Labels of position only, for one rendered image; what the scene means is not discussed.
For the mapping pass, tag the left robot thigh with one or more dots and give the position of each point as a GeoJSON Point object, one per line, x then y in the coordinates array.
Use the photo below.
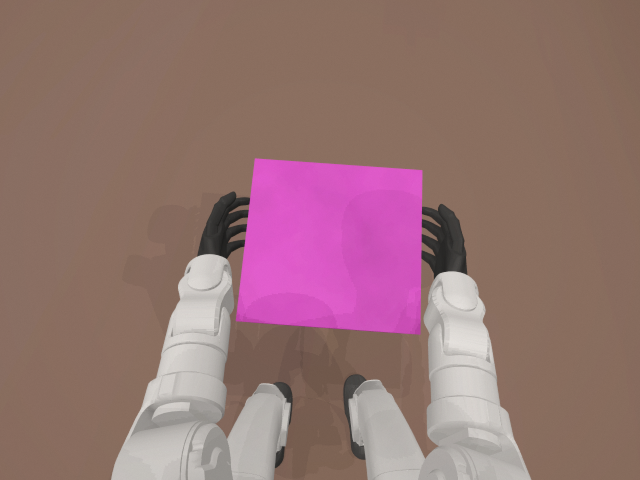
{"type": "Point", "coordinates": [260, 430]}

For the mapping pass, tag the right robot upper arm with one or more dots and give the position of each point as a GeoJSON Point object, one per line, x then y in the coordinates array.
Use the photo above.
{"type": "Point", "coordinates": [455, 462]}

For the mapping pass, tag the robot left forearm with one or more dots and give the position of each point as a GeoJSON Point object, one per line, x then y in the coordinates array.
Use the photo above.
{"type": "Point", "coordinates": [189, 384]}

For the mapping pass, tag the carton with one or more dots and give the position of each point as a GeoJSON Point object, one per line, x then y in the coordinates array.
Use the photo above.
{"type": "Point", "coordinates": [333, 246]}

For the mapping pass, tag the left robot upper arm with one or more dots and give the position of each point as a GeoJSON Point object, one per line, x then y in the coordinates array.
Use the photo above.
{"type": "Point", "coordinates": [195, 450]}

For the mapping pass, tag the robot thigh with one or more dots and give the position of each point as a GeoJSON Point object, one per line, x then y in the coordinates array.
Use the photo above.
{"type": "Point", "coordinates": [260, 430]}
{"type": "Point", "coordinates": [391, 450]}

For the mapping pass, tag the robot right forearm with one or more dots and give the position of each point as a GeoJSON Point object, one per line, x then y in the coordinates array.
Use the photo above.
{"type": "Point", "coordinates": [465, 406]}

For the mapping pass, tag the right robot thigh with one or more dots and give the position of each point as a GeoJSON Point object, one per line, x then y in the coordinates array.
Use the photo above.
{"type": "Point", "coordinates": [391, 450]}

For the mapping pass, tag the robot right hand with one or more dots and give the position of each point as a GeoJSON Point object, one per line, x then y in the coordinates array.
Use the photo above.
{"type": "Point", "coordinates": [449, 250]}

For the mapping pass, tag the robot left hand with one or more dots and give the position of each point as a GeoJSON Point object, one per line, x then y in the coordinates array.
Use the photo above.
{"type": "Point", "coordinates": [216, 234]}

